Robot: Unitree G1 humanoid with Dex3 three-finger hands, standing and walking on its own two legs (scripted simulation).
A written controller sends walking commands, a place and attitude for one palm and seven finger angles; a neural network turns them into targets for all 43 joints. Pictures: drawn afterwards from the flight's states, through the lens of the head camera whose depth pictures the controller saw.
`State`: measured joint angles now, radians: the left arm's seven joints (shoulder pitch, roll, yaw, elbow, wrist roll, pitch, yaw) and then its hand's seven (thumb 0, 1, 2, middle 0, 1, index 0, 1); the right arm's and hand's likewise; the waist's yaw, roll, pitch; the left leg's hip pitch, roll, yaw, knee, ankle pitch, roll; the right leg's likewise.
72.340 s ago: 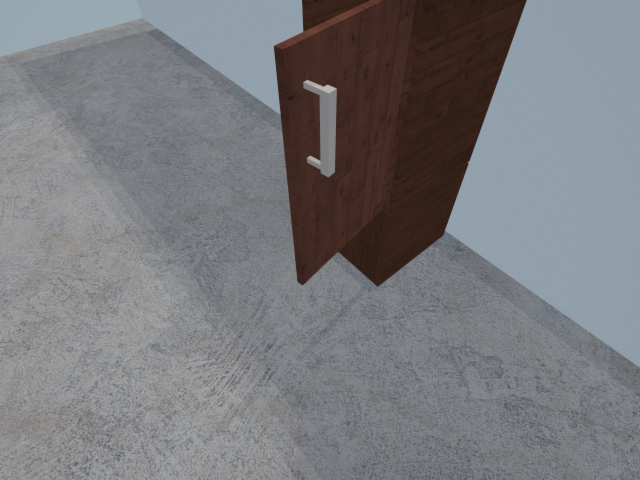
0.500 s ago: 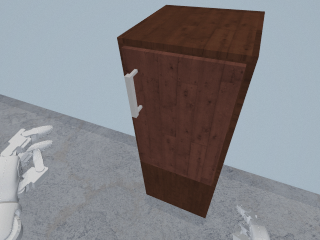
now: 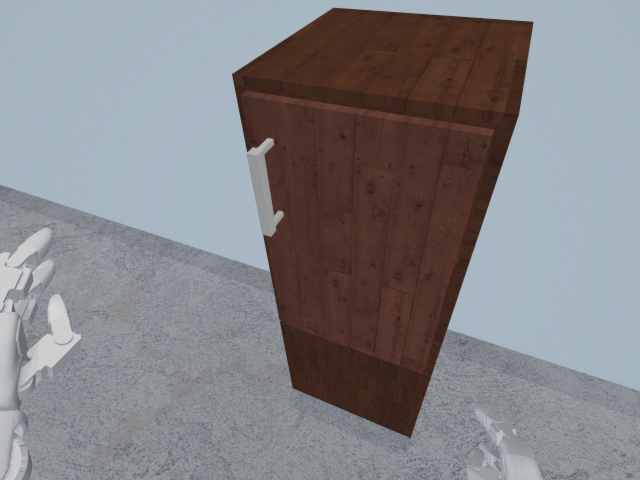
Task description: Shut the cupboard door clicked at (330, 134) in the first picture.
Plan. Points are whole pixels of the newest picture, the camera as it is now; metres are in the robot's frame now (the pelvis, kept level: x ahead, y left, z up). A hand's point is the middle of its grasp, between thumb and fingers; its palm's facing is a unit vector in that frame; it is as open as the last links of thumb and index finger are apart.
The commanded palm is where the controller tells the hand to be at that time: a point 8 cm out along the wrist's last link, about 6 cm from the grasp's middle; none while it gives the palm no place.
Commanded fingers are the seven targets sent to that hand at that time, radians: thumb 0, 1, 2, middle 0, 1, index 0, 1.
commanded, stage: step back with the hand held close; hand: left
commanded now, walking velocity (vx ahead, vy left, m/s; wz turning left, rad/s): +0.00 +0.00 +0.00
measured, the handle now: (268, 189) +0.53 +0.15 +0.10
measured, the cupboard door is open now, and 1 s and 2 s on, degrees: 0 0 0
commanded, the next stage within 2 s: stop stepping back and stand still in 1.38 s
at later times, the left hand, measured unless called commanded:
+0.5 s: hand (43, 365) +0.17 +0.28 +0.15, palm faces +0.38 -0.79 -0.48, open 7.4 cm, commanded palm +0.11 +0.31 +0.17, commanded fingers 0.00 0.90 0.90 -0.20 -0.30 -0.20 -0.30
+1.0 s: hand out of the picture +0.08 +0.29 +0.16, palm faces +0.49 -0.77 -0.41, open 7.4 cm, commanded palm +0.02 +0.33 +0.17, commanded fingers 0.00 0.90 0.90 -0.20 -0.30 -0.20 -0.30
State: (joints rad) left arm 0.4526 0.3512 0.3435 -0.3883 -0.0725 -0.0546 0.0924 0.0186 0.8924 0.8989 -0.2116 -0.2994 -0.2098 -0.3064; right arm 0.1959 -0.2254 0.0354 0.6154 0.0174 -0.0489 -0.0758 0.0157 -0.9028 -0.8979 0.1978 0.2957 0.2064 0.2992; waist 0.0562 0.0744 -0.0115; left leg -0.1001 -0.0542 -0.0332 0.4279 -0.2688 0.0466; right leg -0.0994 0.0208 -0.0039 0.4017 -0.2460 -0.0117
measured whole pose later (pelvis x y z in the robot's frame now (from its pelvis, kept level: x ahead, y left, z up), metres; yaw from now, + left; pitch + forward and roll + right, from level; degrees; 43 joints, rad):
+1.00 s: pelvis -0.11 +0.02 -0.03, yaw +3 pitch +1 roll -2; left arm 0.50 0.40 0.44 -0.53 -0.02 -0.26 0.16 0.02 0.89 0.90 -0.21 -0.30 -0.21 -0.30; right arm 0.25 -0.23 -0.01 0.59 0.00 0.00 -0.07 0.02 -0.90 -0.90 0.20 0.30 0.21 0.30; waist -0.02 -0.02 -0.01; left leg -0.49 -0.05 0.02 0.71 -0.31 0.06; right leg -0.45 0.00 0.00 0.62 -0.18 0.02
